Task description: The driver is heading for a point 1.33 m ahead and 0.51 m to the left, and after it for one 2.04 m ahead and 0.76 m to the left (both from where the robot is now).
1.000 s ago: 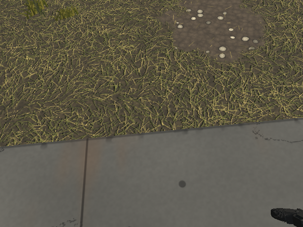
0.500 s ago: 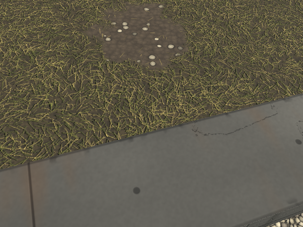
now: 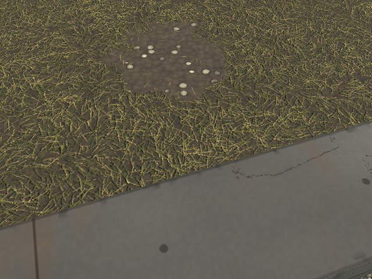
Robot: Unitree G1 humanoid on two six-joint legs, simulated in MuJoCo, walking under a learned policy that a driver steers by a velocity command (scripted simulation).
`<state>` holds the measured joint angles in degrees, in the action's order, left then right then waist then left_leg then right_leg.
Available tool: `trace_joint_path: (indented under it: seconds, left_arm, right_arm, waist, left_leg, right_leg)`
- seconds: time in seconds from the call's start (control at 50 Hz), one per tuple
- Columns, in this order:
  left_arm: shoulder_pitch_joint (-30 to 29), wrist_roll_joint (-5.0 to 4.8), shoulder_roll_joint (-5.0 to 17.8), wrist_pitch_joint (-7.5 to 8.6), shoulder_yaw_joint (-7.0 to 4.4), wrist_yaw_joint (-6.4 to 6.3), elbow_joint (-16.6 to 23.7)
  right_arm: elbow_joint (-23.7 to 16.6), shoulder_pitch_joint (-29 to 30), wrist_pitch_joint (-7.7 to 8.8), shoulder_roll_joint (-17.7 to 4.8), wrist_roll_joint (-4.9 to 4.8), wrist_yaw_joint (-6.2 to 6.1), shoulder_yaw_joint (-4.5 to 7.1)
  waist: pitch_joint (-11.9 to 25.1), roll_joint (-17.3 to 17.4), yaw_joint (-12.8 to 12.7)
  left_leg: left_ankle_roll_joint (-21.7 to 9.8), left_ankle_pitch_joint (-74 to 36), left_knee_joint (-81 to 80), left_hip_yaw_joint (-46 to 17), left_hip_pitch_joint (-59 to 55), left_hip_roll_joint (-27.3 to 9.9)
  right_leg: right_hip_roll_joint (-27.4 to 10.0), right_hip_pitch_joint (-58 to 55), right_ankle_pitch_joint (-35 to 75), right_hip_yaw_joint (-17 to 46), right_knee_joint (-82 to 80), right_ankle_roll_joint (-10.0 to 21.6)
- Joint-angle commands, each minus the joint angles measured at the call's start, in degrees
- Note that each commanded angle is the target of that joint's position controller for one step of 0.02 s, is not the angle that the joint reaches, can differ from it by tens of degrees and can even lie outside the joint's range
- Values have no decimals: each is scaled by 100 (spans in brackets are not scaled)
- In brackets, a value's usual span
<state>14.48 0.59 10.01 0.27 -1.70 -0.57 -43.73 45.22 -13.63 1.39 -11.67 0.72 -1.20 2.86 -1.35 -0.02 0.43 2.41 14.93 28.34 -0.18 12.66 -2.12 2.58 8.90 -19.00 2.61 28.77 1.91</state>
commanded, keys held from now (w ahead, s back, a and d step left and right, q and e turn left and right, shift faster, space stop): shift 0.16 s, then w+shift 0.62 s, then w+q+shift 0.22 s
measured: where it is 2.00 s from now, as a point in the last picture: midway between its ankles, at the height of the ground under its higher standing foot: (100, 121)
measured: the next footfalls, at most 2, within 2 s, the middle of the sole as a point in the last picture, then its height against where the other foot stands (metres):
left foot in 0.46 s outside the picture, level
right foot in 0.88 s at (213, 267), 0.18 m higher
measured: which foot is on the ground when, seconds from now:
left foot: down 0.00-0.22, up 0.24-0.44, down 0.46-0.90, up 0.92-1.00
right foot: down 0.00-0.46, up 0.48-0.86, down 0.88-1.00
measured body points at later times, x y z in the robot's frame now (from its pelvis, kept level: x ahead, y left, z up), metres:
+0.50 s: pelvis +0.08 +0.05 -0.01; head +0.09 +0.07 +0.44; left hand +0.13 +0.31 -0.16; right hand +0.18 -0.22 -0.11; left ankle +0.07 +0.15 -0.74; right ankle -0.04 -0.10 -0.69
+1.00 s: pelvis +0.39 +0.05 +0.10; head +0.38 +0.08 +0.55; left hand +0.52 +0.31 +0.00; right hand +0.42 -0.19 -0.03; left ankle +0.21 +0.17 -0.42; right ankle +0.44 -0.04 -0.55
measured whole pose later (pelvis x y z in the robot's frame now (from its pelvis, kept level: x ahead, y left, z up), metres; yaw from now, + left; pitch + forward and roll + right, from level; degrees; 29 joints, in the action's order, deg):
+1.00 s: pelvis +0.39 +0.05 +0.10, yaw +7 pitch +2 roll -4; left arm 9.0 0.1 12.2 6.2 -0.1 1.2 -40.9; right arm 54.9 -24.6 4.7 -12.0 -0.9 2.8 0.8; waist 3.3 0.2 -2.0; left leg -12.5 7.2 94.9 -10.2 25.0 3.0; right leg -3.3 34.4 -28.9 -12.8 62.1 2.7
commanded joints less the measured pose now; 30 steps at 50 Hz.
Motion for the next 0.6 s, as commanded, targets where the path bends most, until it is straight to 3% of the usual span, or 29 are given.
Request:
trace_joint_path:
  seconds: [0.02,0.16,0.18,0.2,0.22,0.24,0.26,0.28,0.32,0.36,0.38,0.4,0.42,0.44,0.46,0.48,0.5,0.52,0.54,0.56,0.58,0.6]
  left_arm:
    - [79,-9,593,64,-167,-18,206]
    - [204,-23,619,38,-191,-47,-188]
    - [323,-10,536,23,-166,-75,-301]
    - [341,-66,685,-3,-220,-110,-330]
    - [420,-116,915,0,-290,-119,-319]
    - [594,-171,1130,55,-343,-110,-308]
    - [673,-223,1298,163,-379,-107,-309]
    - [596,-175,1217,268,-351,-116,-297]
    - [623,-123,1069,449,-333,-98,-281]
    - [311,-161,1027,415,-316,-72,-154]
    - [47,-169,1025,359,-294,-43,-85]
    - [-136,-142,1042,326,-271,-41,22]
    - [-258,-151,1159,313,-283,-57,59]
    - [-352,-189,1199,310,-287,-55,114]
    - [-834,-203,1046,355,-245,-42,334]
    - [-1213,3,173,453,5,-13,560]
    - [-119,-435,-36,650,65,27,537]
    - [17,-539,258,748,54,77,567]
    - [-571,-475,296,769,122,115,738]
    - [-604,-327,67,721,226,144,788]
    - [-575,-239,-119,650,297,210,786]
    - [-458,-245,-218,553,361,302,809]
  right_arm:
    - [-211,-15,55,-510,-14,-43,116]
    - [160,-62,9,-542,-33,-93,113]
    - [276,-180,-14,-429,-14,-109,82]
    - [301,-85,-33,-441,-52,-135,93]
    - [252,78,-20,-418,-98,-157,89]
    - [110,354,45,-407,-156,-165,75]
    - [-104,718,171,-378,-263,-145,38]
    - [-264,964,286,-404,-370,-112,34]
    - [-266,888,458,-584,-401,-26,84]
    - [-148,534,537,-449,-245,75,12]
    - [-66,260,525,-302,-202,100,-30]
    - [10,-85,513,-357,-150,132,16]
    - [208,-812,483,-525,-147,121,124]
    - [407,-1496,446,-683,-126,101,231]
    - [687,-2508,441,-898,-39,92,313]
    - [836,-2833,425,-962,-6,124,212]
    - [532,-2268,456,-878,90,176,106]
    - [463,-1699,420,-965,58,156,160]
    - [466,-1531,353,-646,29,141,74]
    - [451,-1338,277,-528,67,189,-29]
    - [492,-1231,279,-317,133,272,-142]
    - [614,-1293,242,-70,135,289,-250]
  waist:
    - [190,-77,-17]
    - [116,-64,-19]
    - [350,-134,-6]
    - [250,-261,-79]
    - [-8,-526,-207]
    - [-454,-880,-379]
    - [-947,-1142,-494]
    - [-1285,-1101,-504]
    - [-1025,-686,-413]
    - [-378,-406,-203]
    - [-206,-632,12]
    - [3,-924,273]
    - [379,-901,708]
    - [628,-585,1076]
    - [746,209,1572]
    - [555,1892,1418]
    - [834,1839,616]
    - [254,1043,374]
    - [-282,500,475]
    - [-400,116,269]
    - [-519,187,80]
    - [-581,209,-94]
  left_leg:
    - [-30,-1042,-181,-166,-406,-115]
    - [-12,-1139,-246,-151,-467,-134]
    - [10,-583,-229,19,-588,-14]
    - [-4,364,134,318,-372,255]
    - [-41,1077,611,524,171,429]
    - [-106,1388,1213,556,921,454]
    - [-271,1360,1858,197,1528,182]
    - [-418,1480,2455,-115,2283,-108]
    - [-690,1292,2592,-309,3341,-463]
    - [-777,878,2049,-23,2207,-359]
    - [-736,900,1803,345,1168,-149]
    - [-648,644,1461,549,317,99]
    - [-598,47,963,803,-598,351]
    - [-565,-426,278,1007,-1252,562]
    - [-687,-712,-400,462,-2227,346]
    - [-824,-1173,-570,-1288,-2676,-802]
    - [-1828,-450,-1266,-4003,-2813,-1889]
    - [-2233,1635,-1699,-4342,-2702,-2289]
    - [-2147,2295,-1764,-3712,-2400,-2204]
    - [-1911,2160,-1623,-3178,-1894,-1951]
    - [-1744,1665,-1431,-2624,-1263,-1645]
    - [-1586,1369,-1359,-2104,-674,-1396]
  right_leg:
    - [-502,278,2175,482,-549,56]
    - [-442,201,2349,417,-608,36]
    - [-374,120,1523,369,-755,74]
    - [-343,172,62,478,-928,270]
    - [-611,285,-1879,977,-1332,560]
    - [-1175,375,-3261,1858,-1909,944]
    - [-1807,567,-3667,2835,-2455,1338]
    - [-2117,412,-3018,3202,-2614,1518]
    - [-2172,-814,-1783,2910,-2348,1466]
    - [-1673,-586,-432,1787,-2150,1166]
    - [-1343,50,125,1217,-2031,1074]
    - [-1117,439,1757,921,-1615,1107]
    - [-1027,657,3464,620,-851,1081]
    - [-793,763,4451,289,220,920]
    - [-467,1619,4243,168,2120,605]
    - [241,3297,-308,223,4538,266]
    - [634,4420,-697,1006,5838,265]
    - [189,5652,-385,961,6656,299]
    - [-123,6421,-46,719,7351,293]
    - [-360,6566,196,443,7893,221]
    - [-439,6619,317,462,8467,217]
    - [-494,6712,397,427,9042,206]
